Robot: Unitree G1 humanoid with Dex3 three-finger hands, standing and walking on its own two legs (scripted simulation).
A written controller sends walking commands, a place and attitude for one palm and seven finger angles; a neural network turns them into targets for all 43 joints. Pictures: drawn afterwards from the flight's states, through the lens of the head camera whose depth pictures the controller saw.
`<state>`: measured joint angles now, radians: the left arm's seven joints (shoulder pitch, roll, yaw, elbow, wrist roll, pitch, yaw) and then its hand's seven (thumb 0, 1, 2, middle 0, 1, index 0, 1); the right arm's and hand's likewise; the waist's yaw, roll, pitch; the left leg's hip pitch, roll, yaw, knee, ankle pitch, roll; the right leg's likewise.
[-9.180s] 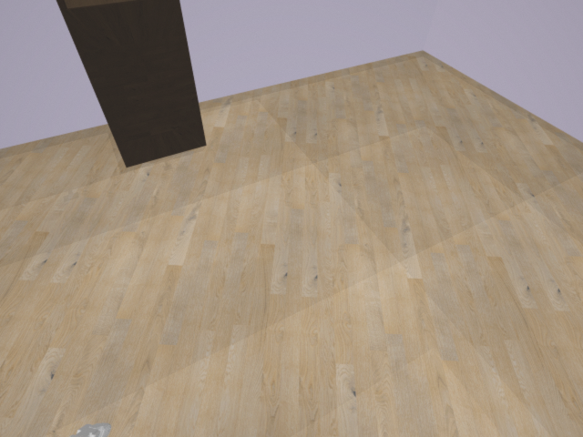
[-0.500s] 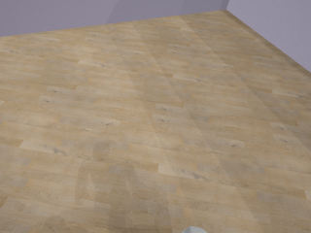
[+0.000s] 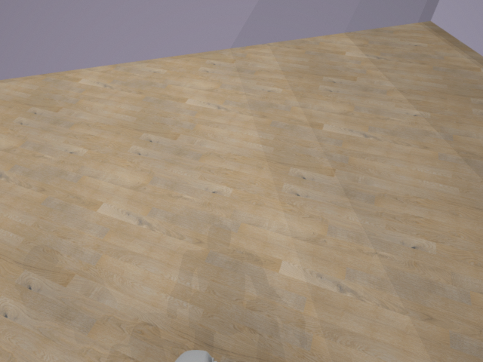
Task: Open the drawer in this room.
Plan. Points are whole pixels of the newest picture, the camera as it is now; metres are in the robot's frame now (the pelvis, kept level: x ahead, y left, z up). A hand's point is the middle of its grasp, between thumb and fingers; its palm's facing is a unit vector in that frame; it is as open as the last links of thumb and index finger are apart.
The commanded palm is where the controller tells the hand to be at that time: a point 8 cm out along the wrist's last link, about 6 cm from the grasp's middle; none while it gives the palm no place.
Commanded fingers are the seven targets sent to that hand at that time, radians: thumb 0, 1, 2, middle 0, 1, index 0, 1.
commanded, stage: turn or walk to find it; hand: left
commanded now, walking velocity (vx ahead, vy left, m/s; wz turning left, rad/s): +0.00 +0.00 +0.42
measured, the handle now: out of the picture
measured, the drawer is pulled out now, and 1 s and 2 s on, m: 0.00 0.00 0.00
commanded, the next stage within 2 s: none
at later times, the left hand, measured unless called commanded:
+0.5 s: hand out of the picture -0.03 +0.28 -0.17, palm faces +0.26 -0.94 -0.23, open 7.4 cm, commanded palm none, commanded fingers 0.00 0.90 0.90 -0.20 -0.30 -0.20 -0.30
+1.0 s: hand out of the picture -0.05 +0.21 -0.15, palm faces +0.42 -0.87 -0.26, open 7.4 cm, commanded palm none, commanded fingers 0.00 0.90 0.90 -0.20 -0.30 -0.20 -0.30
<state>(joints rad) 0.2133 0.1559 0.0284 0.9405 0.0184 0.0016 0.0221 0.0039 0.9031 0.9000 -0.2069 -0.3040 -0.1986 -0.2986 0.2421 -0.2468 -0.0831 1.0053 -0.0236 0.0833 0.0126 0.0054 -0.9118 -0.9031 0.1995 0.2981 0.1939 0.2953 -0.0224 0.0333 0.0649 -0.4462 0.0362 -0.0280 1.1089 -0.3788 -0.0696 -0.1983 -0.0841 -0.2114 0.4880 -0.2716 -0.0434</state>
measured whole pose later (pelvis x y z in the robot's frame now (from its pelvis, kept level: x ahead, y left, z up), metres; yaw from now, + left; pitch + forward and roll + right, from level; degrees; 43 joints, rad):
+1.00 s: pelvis -0.04 +0.01 +0.00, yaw +26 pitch -1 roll +2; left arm 0.20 0.16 0.03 0.94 0.02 0.01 0.02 0.00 0.90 0.90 -0.21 -0.30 -0.20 -0.30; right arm 0.26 -0.24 -0.09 1.00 -0.02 0.08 0.01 0.01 -0.91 -0.90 0.20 0.30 0.19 0.30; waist -0.03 0.03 0.07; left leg -0.47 0.02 -0.03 1.11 -0.39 -0.07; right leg -0.18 -0.08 -0.17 0.49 -0.30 -0.02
